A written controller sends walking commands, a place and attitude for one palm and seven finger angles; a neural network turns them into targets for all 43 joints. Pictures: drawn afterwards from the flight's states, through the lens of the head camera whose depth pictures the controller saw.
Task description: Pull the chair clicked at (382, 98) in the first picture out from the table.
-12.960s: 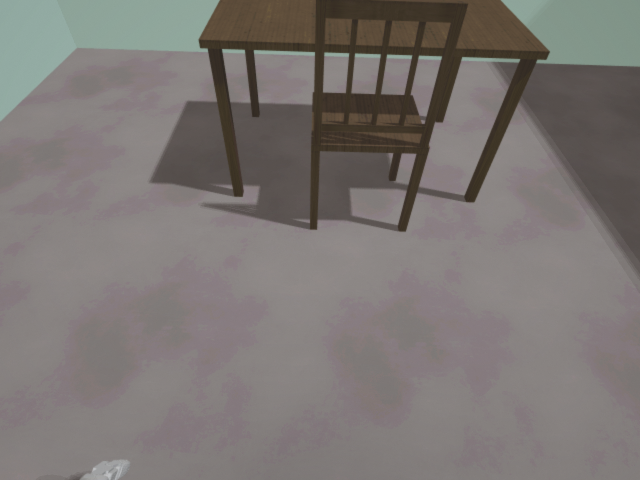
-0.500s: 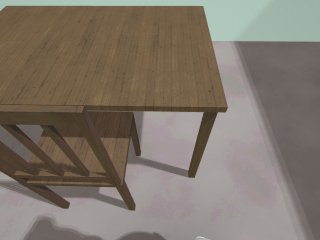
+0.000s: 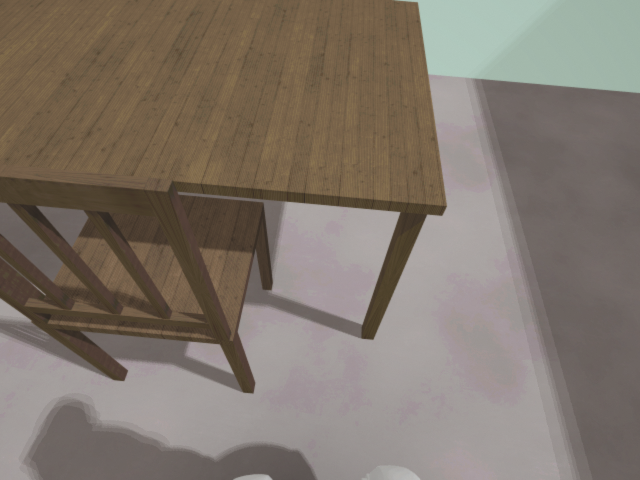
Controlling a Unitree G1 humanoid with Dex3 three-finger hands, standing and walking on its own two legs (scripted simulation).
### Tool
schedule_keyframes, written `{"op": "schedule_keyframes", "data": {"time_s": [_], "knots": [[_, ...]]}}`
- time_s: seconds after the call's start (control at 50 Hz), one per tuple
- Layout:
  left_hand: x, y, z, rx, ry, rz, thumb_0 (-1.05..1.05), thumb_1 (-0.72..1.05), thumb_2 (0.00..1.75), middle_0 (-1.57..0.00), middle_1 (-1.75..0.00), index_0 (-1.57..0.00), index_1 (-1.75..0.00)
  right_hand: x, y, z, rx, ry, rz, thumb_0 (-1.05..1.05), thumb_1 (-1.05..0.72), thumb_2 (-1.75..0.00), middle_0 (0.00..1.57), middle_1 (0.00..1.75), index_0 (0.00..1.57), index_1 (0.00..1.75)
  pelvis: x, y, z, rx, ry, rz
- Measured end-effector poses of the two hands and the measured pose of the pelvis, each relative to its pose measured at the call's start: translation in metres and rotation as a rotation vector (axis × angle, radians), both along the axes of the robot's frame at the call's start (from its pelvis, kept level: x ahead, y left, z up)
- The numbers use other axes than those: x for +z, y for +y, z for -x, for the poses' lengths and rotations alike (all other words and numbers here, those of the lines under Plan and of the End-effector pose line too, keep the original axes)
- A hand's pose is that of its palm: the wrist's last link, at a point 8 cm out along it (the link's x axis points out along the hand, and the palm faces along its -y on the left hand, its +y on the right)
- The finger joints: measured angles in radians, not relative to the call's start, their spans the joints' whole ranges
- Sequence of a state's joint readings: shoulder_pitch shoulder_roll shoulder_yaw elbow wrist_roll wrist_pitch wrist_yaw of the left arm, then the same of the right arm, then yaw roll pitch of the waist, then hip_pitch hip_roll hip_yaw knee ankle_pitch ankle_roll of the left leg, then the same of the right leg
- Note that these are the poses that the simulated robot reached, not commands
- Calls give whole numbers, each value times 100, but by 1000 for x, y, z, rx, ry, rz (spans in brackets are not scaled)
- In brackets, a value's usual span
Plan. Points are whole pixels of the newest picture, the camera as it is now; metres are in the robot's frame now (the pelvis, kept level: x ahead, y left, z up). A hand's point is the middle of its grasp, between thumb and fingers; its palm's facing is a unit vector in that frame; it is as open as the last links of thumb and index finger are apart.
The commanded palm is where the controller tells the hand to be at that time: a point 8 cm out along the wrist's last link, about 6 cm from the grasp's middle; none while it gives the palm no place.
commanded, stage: come to a stop and stand still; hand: left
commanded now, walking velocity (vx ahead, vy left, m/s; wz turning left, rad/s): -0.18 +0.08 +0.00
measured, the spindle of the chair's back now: (77, 266) +0.40 +0.41 -0.08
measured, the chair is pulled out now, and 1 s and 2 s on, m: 0.00 0.00 0.00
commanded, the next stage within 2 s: look again from close up in 1.38 s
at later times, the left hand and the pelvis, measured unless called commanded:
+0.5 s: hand out of the picture -0.08 +0.15 -0.15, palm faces +0.11 -0.96 -0.24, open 7.4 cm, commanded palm none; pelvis -0.07 -0.03 +0.01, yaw +1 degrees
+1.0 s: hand out of the picture -0.03 +0.20 -0.17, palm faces +0.03 -0.98 -0.22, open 7.3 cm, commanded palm none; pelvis -0.05 +0.02 +0.00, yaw -1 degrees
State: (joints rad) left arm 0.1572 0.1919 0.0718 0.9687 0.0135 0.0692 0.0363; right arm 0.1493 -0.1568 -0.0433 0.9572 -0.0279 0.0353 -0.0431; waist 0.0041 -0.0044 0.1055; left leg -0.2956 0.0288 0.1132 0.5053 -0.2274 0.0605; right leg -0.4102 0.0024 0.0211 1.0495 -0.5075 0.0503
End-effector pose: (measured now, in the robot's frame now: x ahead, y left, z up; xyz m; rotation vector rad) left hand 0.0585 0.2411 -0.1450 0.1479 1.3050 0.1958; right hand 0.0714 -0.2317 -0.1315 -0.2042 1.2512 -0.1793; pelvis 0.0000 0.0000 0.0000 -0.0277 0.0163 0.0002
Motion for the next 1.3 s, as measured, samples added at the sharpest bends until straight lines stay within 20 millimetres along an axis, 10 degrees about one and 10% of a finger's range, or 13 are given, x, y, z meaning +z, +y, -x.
{"op": "schedule_keyframes", "data": {"time_s": [0.18,0.36,0.62,0.74,1.0,1.3], "knots": [[14,-21,56,-21,6,-101,1,91,90,-20,-30,-20,-30,-28,-43,39,-27,-11,-64,0,-91,-90,20,30,20,30,-11,-34,43,-16,-17,-35],[34,-50,115,15,28,-66,1,90,90,-21,-30,-21,-30,-15,-59,95,-25,68,-92,0,-91,-90,20,30,20,29,9,-44,61,-7,-18,-78],[5,-20,174,92,138,32,1,90,90,-21,-30,-21,-30,-5,-19,89,32,30,-15,0,-91,-90,20,30,19,29,-1,0,66,9,-17,-26],[-6,5,159,49,163,37,1,91,90,-20,-30,-20,-30,-1,20,88,12,5,-28,0,-91,-90,20,30,20,29,0,15,62,-12,-19,-46],[8,9,90,-26,42,2,1,92,90,-20,-30,-20,-30,-15,33,112,-47,104,-71,0,-94,-90,20,30,20,30,3,24,46,-19,-19,-39],[4,4,90,-23,95,24,1,93,90,-20,-30,-20,-30,-12,48,139,-73,210,-91,0,-91,-90,20,30,20,29,5,23,34,-20,-15,-29]]}}
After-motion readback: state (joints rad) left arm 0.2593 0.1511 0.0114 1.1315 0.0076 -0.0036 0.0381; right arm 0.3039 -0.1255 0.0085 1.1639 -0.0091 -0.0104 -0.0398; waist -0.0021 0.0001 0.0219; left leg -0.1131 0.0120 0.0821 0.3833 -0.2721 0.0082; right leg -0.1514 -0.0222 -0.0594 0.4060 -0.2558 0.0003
